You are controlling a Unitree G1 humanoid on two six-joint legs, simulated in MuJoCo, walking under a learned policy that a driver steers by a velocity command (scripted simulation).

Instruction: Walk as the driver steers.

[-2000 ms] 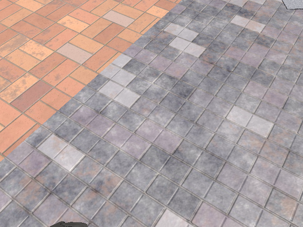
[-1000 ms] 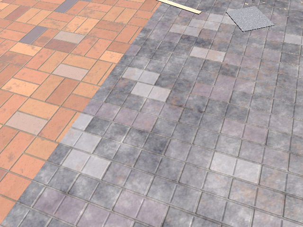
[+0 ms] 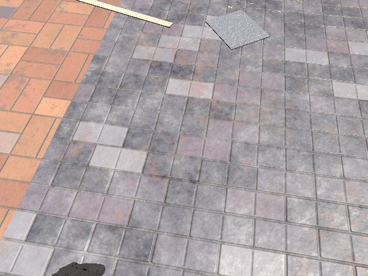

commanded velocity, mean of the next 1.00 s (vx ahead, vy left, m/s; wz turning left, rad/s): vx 0.48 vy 0.00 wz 0.13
